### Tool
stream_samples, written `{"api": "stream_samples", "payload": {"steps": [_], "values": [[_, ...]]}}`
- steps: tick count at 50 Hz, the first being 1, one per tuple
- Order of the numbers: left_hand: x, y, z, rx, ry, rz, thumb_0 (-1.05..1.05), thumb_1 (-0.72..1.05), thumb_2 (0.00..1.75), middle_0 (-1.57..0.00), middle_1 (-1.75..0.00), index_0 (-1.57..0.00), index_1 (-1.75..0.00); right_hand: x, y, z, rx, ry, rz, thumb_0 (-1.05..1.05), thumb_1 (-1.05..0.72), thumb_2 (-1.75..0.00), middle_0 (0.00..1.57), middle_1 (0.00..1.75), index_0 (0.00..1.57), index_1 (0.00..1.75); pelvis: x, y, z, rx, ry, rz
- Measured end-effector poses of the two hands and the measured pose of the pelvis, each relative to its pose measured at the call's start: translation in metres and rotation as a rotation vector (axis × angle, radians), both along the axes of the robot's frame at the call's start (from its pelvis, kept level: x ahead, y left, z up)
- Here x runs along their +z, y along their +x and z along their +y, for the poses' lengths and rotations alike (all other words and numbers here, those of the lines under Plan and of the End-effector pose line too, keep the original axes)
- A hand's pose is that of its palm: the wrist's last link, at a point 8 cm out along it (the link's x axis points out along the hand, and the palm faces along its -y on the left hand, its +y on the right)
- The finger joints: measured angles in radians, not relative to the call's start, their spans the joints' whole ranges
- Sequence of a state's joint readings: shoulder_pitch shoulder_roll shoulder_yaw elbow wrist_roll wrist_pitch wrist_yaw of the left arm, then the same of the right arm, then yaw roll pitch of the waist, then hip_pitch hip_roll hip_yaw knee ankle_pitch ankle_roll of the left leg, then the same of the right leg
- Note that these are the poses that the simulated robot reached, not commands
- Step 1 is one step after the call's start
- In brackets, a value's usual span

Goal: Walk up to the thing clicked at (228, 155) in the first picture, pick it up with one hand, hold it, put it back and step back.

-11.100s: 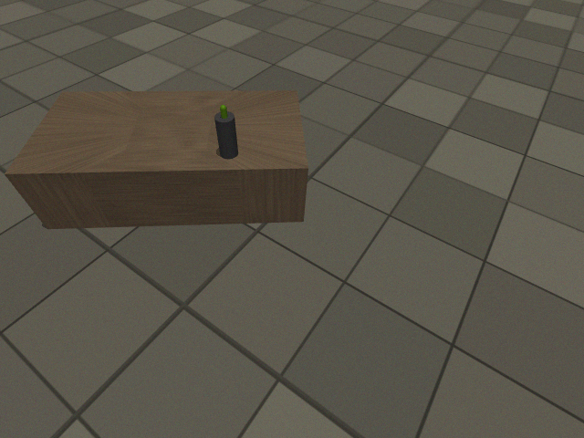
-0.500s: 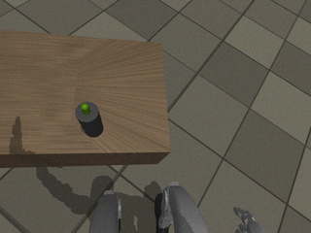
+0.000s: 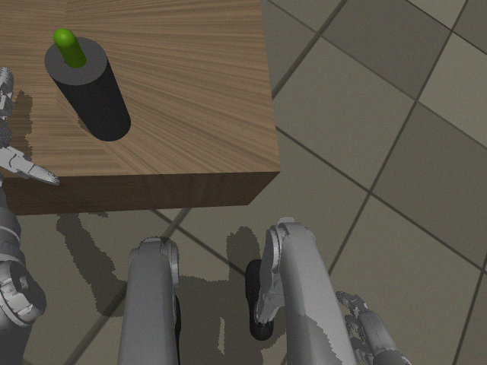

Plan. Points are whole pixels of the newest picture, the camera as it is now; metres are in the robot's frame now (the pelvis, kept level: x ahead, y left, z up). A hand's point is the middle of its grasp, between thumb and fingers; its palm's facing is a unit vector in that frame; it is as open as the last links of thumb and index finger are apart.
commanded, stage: close in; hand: left
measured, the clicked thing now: (91, 88) +0.53 +0.19 -0.02
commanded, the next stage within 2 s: close in 0.60 s
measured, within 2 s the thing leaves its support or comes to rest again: leaves its support in 1.96 s
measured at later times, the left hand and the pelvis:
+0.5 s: hand (71, 109) +0.50 +0.22 -0.03, palm faces +0.08 -1.00 +0.02, open 17.7 cm; pelvis -0.01 +0.01 -0.03, yaw +0 degrees
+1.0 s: hand (80, 102) +0.51 +0.20 -0.02, palm faces +0.11 -0.99 +0.00, open 16.4 cm; pelvis -0.01 +0.00 -0.03, yaw +1 degrees
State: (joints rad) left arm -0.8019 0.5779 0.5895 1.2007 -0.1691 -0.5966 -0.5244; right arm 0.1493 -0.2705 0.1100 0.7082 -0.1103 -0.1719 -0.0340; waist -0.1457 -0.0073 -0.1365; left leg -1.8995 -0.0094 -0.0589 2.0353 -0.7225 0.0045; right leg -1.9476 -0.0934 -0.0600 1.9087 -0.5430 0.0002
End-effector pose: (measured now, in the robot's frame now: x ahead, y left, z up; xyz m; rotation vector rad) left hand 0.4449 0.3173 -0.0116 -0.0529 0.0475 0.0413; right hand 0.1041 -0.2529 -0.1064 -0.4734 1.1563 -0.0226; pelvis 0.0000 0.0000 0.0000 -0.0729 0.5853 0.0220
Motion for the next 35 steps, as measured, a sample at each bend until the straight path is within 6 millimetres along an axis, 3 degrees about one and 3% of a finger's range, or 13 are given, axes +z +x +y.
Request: {"api": "stream_samples", "payload": {"steps": [9, 17, 21, 27, 35], "values": [[-0.031, 0.014, -0.032, 0.042, 0.017, -0.067, -0.01, -0.60, 0.03, -0.07, -0.08, -0.08, -0.07, -0.040, -0.039, -0.009, -0.027, 0.020, 0.035, 0.00, -0.89, -0.89, 0.20, 0.30, 0.21, 0.30, -0.046, -0.020, -0.005, -0.004, 0.001, -0.036], [-0.019, 0.026, -0.039, 0.046, 0.057, -0.069, -0.02, -0.61, 0.01, -0.07, -0.08, -0.08, -0.06, -0.037, -0.061, -0.014, -0.095, 0.007, 0.087, 0.00, -0.90, -0.89, 0.20, 0.30, 0.20, 0.30, -0.047, -0.020, -0.001, 0.002, -0.009, -0.017], [-0.012, 0.030, -0.044, 0.038, 0.042, -0.047, -0.01, -0.61, 0.01, -0.06, -0.07, -0.08, -0.04, -0.028, -0.060, -0.014, -0.118, 0.005, 0.088, 0.00, -0.90, -0.89, 0.20, 0.30, 0.20, 0.30, -0.039, -0.015, 0.002, 0.005, -0.010, -0.005], [-0.018, 0.029, -0.051, 0.042, 0.029, -0.015, -0.01, -0.61, 0.00, -0.06, -0.06, -0.09, -0.03, -0.017, -0.050, -0.013, -0.123, 0.004, 0.096, 0.00, -0.90, -0.89, 0.20, 0.30, 0.20, 0.30, -0.028, -0.010, 0.006, 0.007, -0.013, 0.012], [-0.024, 0.033, -0.058, 0.053, 0.052, -0.037, -0.01, -0.61, 0.00, -0.06, -0.06, -0.09, -0.03, -0.020, -0.030, -0.012, -0.098, 0.009, 0.112, 0.00, -0.91, -0.89, 0.20, 0.30, 0.20, 0.30, -0.027, -0.004, 0.006, 0.013, -0.009, 0.026]]}}
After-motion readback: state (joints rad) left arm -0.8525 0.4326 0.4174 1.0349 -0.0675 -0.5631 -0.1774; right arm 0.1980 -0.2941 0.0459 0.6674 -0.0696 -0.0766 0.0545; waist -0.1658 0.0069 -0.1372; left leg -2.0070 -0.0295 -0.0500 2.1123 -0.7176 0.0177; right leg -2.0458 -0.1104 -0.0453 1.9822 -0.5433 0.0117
